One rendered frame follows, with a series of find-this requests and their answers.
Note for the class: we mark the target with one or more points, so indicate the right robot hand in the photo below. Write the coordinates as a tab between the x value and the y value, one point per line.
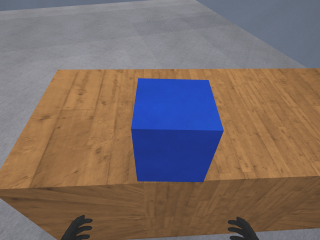
247	232

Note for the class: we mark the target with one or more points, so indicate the carton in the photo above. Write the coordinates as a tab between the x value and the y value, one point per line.
176	129

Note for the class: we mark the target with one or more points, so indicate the pedestal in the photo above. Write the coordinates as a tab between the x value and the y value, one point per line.
75	157

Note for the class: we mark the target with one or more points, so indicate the left robot hand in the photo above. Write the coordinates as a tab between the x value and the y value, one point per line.
74	229

